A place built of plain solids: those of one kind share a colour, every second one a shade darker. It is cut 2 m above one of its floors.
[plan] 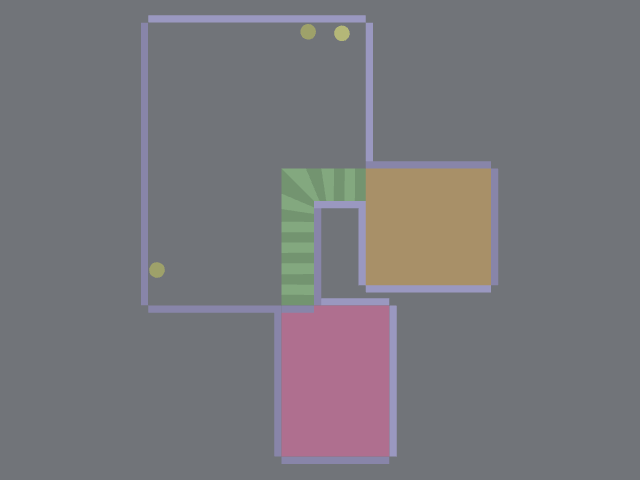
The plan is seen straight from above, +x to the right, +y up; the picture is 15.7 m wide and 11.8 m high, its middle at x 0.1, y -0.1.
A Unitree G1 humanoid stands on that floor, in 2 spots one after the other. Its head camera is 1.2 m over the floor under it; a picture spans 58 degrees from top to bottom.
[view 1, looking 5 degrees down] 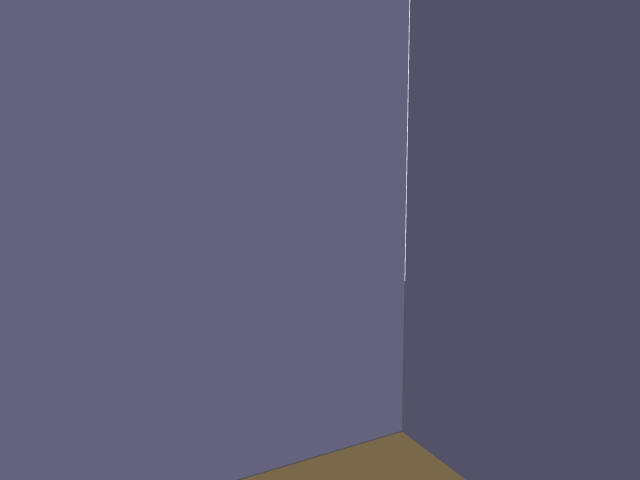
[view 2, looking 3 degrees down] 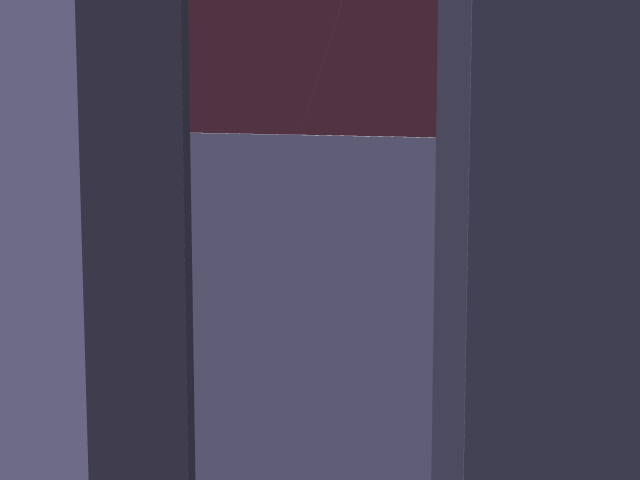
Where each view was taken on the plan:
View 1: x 2.93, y -0.09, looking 63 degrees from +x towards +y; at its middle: wall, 1.97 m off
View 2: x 2.22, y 1.28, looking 174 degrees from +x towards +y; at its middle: wall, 6.40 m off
